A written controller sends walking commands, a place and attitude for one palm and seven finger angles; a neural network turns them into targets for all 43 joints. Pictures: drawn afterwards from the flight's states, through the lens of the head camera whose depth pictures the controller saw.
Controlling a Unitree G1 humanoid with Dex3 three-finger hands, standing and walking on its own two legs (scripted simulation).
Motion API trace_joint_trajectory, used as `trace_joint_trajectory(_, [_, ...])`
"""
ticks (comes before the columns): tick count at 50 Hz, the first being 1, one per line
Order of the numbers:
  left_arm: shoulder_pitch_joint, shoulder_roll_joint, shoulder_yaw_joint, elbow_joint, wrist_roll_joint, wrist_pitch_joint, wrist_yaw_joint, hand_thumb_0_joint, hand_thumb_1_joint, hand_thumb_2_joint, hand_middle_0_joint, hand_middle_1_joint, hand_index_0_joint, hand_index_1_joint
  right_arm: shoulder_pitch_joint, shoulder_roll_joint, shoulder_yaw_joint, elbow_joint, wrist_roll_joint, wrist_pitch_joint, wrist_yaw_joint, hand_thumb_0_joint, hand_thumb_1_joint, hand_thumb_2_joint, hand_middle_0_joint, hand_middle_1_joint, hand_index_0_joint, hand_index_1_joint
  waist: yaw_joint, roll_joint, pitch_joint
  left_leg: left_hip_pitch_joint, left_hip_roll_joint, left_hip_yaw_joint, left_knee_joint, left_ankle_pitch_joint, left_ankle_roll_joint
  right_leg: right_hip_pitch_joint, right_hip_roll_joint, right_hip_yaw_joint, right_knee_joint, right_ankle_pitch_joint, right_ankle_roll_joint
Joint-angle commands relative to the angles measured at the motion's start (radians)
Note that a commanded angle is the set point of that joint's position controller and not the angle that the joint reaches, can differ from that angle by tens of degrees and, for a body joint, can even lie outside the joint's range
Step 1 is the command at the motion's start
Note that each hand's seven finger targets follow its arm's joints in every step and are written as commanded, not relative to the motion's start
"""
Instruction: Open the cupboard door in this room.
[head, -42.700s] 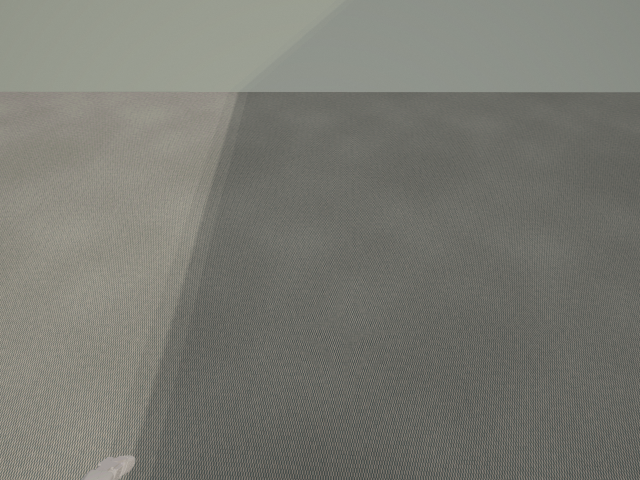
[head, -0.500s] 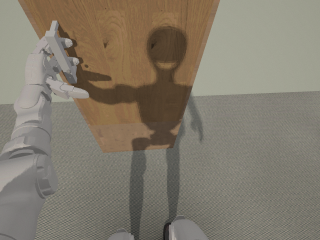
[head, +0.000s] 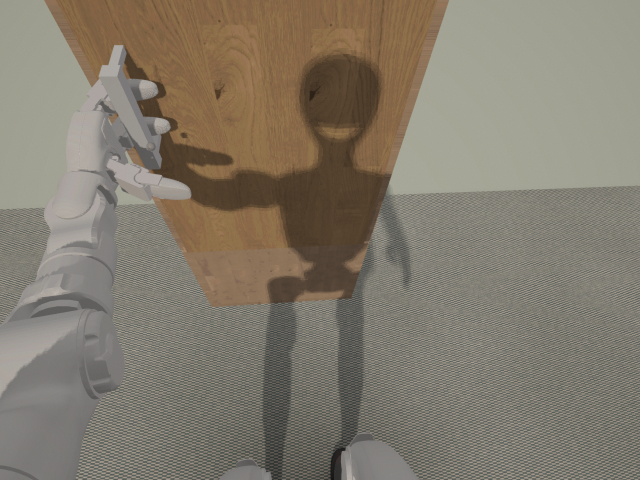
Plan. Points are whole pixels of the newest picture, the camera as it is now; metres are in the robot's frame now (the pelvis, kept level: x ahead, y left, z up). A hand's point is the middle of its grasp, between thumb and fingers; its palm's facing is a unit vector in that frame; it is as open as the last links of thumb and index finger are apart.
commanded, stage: close the thumb around the handle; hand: left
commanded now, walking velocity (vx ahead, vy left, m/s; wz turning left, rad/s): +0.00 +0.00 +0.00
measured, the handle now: (137, 112) +0.56 +0.19 +0.10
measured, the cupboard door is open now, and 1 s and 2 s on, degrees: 0 1 44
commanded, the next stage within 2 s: pull the door open along its arc in 0.74 s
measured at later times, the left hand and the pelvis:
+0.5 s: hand (152, 144) +0.51 +0.17 +0.10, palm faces -0.02 -1.00 -0.02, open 8.4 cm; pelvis +0.00 +0.00 +0.00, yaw +0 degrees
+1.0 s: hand (153, 145) +0.51 +0.17 +0.09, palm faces -0.02 -1.00 -0.01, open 5.4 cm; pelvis +0.01 +0.00 +0.00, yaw -1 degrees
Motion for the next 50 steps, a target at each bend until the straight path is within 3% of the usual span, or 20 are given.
trace_joint_trajectory(1, [-0.450,0.198,0.003,-0.243,-0.023,-0.076,-0.001,0.000,-0.500,0.300,-0.300,-1.200,-0.300,-1.200,0.151,-0.158,-0.061,-0.056,-0.002,-0.021,-0.005,0.000,-0.900,-0.900,0.200,0.300,0.200,0.300,-0.008,0.080,-0.464,0.209,-0.015,-0.080,-0.103,0.421,-0.013,0.294,0.021,0.060,-0.050,0.333,0.008])
trace_joint_trajectory(4, [-0.459,0.213,0.015,-0.221,-0.023,-0.066,0.005,0.000,-0.388,0.348,-0.308,-1.212,-0.308,-1.212,0.152,-0.162,-0.062,-0.049,-0.001,-0.017,-0.004,0.000,-0.900,-0.900,0.200,0.300,0.200,0.300,-0.017,0.049,-0.416,0.168,-0.015,-0.074,-0.106,0.381,-0.007,0.292,0.022,0.064,-0.060,0.318,0.012])
trace_joint_trajectory(5, [-0.465,0.233,0.029,-0.240,-0.020,-0.073,0.009,0.000,-0.332,0.372,-0.312,-1.218,-0.312,-1.218,0.157,-0.164,-0.061,-0.053,-0.004,-0.017,-0.006,0.000,-0.900,-0.900,0.200,0.300,0.200,0.300,-0.010,0.047,-0.431,0.176,-0.016,-0.082,-0.108,0.395,-0.007,0.305,0.023,0.060,-0.052,0.323,0.008])
trace_joint_trajectory(7, [-0.450,0.192,0.000,-0.243,-0.015,-0.073,0.010,0.000,-0.220,0.420,-0.320,-1.230,-0.320,-1.230,0.151,-0.159,-0.064,-0.055,-0.002,-0.017,-0.002,0.000,-0.900,-0.900,0.200,0.300,0.200,0.300,-0.007,0.088,-0.444,0.210,-0.015,-0.082,-0.107,0.411,-0.013,0.277,0.022,0.057,-0.053,0.318,0.007])
trace_joint_trajectory(12, [-0.428,0.233,0.034,-0.206,-0.017,-0.065,0.011,0.000,0.060,0.540,-0.340,-1.260,-0.340,-1.260,0.152,-0.164,-0.062,-0.052,-0.001,-0.012,-0.005,0.000,-0.900,-0.900,0.200,0.300,0.200,0.300,-0.006,0.044,-0.423,0.163,-0.017,-0.076,-0.109,0.379,-0.008,0.307,0.021,0.062,-0.057,0.316,0.008])
trace_joint_trajectory(13, [-0.453,0.211,0.009,-0.216,-0.017,-0.063,0.009,0.000,0.116,0.564,-0.344,-1.266,-0.344,-1.266,0.150,-0.162,-0.060,-0.052,0.000,-0.012,-0.006,0.000,-0.900,-0.900,0.200,0.300,0.200,0.300,-0.020,0.034,-0.410,0.157,-0.017,-0.074,-0.112,0.369,-0.005,0.304,0.022,0.064,-0.061,0.316,0.011])
trace_joint_trajectory(15, [-0.475,0.210,0.006,-0.216,-0.014,-0.063,0.007,0.000,0.228,0.612,-0.352,-1.278,-0.352,-1.278,0.152,-0.161,-0.060,-0.053,-0.002,-0.015,-0.007,0.000,-0.900,-0.900,0.200,0.300,0.200,0.300,-0.019,0.069,-0.404,0.162,-0.019,-0.077,-0.111,0.364,-0.005,0.291,0.021,0.064,-0.059,0.304,0.007])
trace_joint_trajectory(17, [-0.464,0.227,0.019,-0.208,-0.012,-0.064,0.009,0.000,0.340,0.660,-0.360,-1.290,-0.360,-1.290,0.152,-0.162,-0.059,-0.049,-0.002,-0.014,-0.007,0.000,-0.900,-0.900,0.200,0.300,0.200,0.300,-0.015,0.078,-0.412,0.171,-0.017,-0.079,-0.108,0.370,-0.009,0.277,0.021,0.062,-0.058,0.298,0.007])
trace_joint_trajectory(19, [-0.474,0.194,-0.003,-0.224,-0.017,-0.065,0.008,0.000,0.452,0.708,-0.368,-1.302,-0.368,-1.302,0.153,-0.159,-0.060,-0.050,-0.004,-0.017,-0.006,0.000,-0.900,-0.900,0.200,0.300,0.200,0.300,-0.021,0.073,-0.434,0.189,-0.017,-0.080,-0.105,0.384,-0.009,0.280,0.022,0.062,-0.056,0.308,0.009])
trace_joint_trajectory(21, [-0.457,0.221,0.024,-0.237,-0.021,-0.074,0.007,0.000,0.564,0.756,-0.376,-1.314,-0.376,-1.314,0.157,-0.160,-0.061,-0.053,-0.005,-0.018,-0.004,0.000,-0.900,-0.900,0.200,0.300,0.200,0.300,-0.006,0.085,-0.482,0.204,-0.016,-0.082,-0.099,0.425,-0.012,0.306,0.022,0.063,-0.048,0.340,0.008])
trace_joint_trajectory(24, [-0.473,0.231,0.022,-0.225,-0.017,-0.066,0.007,0.000,0.732,0.828,-0.388,-1.332,-0.388,-1.332,0.159,-0.163,-0.062,-0.048,-0.003,-0.015,-0.005,0.000,-0.900,-0.900,0.200,0.300,0.200,0.300,-0.022,0.044,-0.440,0.168,-0.015,-0.080,-0.102,0.393,-0.008,0.304,0.022,0.063,-0.054,0.329,0.012])
trace_joint_trajectory(27, [-0.459,0.228,0.022,-0.202,-0.014,-0.060,0.008,0.000,0.900,0.900,-0.400,-1.350,-0.400,-1.350,0.157,-0.163,-0.060,-0.048,-0.004,-0.011,-0.004,0.000,-0.900,-0.900,0.200,0.300,0.200,0.300,-0.019,0.064,-0.421,0.166,-0.016,-0.077,-0.102,0.382,-0.007,0.288,0.023,0.063,-0.057,0.316,0.010])
trace_joint_trajectory(29, [-0.464,0.270,0.048,-0.213,-0.011,-0.059,0.008,0.000,0.900,0.900,-0.400,-1.350,-0.400,-1.350,0.161,-0.166,-0.060,-0.050,-0.003,-0.010,-0.008,0.000,-0.900,-0.900,0.200,0.300,0.200,0.300,-0.013,0.042,-0.435,0.141,-0.019,-0.075,-0.103,0.372,-0.003,0.325,0.021,0.070,-0.055,0.327,0.010])
trace_joint_trajectory(30, [-0.473,0.244,0.029,-0.238,-0.014,-0.064,0.005,0.000,0.900,0.900,-0.400,-1.350,-0.400,-1.350,0.159,-0.164,-0.059,-0.060,-0.005,-0.011,-0.008,0.000,-0.900,-0.900,0.200,0.300,0.200,0.300,-0.016,0.072,-0.456,0.161,-0.021,-0.075,-0.101,0.396,-0.003,0.323,0.022,0.069,-0.051,0.345,0.008])
trace_joint_trajectory(37, [-0.454,0.222,0.022,-0.233,-0.023,-0.065,-0.003,0.000,0.900,0.900,-0.400,-1.350,-0.400,-1.350,0.157,-0.160,-0.062,-0.056,-0.002,-0.010,-0.005,0.000,-0.900,-0.900,0.200,0.300,0.200,0.300,-0.014,0.084,-0.460,0.183,-0.017,-0.074,-0.098,0.410,-0.007,0.307,0.024,0.066,-0.053,0.344,0.010])
trace_joint_trajectory(39, [-0.433,0.272,0.062,-0.216,-0.022,-0.058,0.005,0.000,0.900,0.900,-0.400,-1.350,-0.400,-1.350,0.160,-0.166,-0.061,-0.056,-0.003,-0.007,-0.007,0.000,-0.900,-0.900,0.200,0.300,0.200,0.300,-0.008,0.044,-0.450,0.147,-0.018,-0.069,-0.100,0.389,-0.003,0.335,0.023,0.070,-0.056,0.346,0.012])
trace_joint_trajectory(41, [-0.439,0.284,0.067,-0.217,-0.020,-0.058,0.005,0.000,0.900,0.900,-0.400,-1.350,-0.400,-1.350,0.158,-0.165,-0.058,-0.059,-0.001,-0.007,-0.008,0.000,-0.900,-0.900,0.200,0.300,0.200,0.300,-0.007,0.055,-0.440,0.128,-0.021,-0.066,-0.104,0.375,-0.002,0.347,0.022,0.073,-0.057,0.349,0.012])
trace_joint_trajectory(43, [-0.444,0.238,0.031,-0.219,-0.021,-0.055,-0.001,0.000,0.900,0.900,-0.400,-1.350,-0.400,-1.350,0.152,-0.161,-0.057,-0.062,0.000,-0.007,-0.007,0.000,-0.900,-0.900,0.200,0.300,0.200,0.300,-0.017,0.062,-0.426,0.129,-0.022,-0.064,-0.108,0.360,-0.002,0.334,0.021,0.072,-0.062,0.336,0.012])
trace_joint_trajectory(46, [-0.377,0.247,0.058,-0.257,-0.034,-0.065,-0.003,0.000,0.900,0.900,-0.400,-1.350,-0.400,-1.350,0.150,-0.161,-0.064,-0.073,-0.002,-0.008,-0.005,0.000,-0.900,-0.900,0.200,0.300,0.200,0.300,0.010,0.061,-0.481,0.169,-0.018,-0.066,-0.105,0.414,-0.006,0.358,0.023,0.067,-0.052,0.369,0.009])
trace_joint_trajectory(50, [-0.258,0.213,0.049,-0.294,-0.051,-0.059,-0.014,0.000,0.900,0.900,-0.400,-1.350,-0.400,-1.350,0.136,-0.158,-0.066,-0.097,0.001,-0.006,0.002,0.000,-0.900,-0.900,0.200,0.300,0.200,0.300,0.038,0.049,-0.483,0.168,-0.019,-0.055,-0.113,0.455,-0.005,0.402,0.024,0.066,-0.051,0.415,0.003])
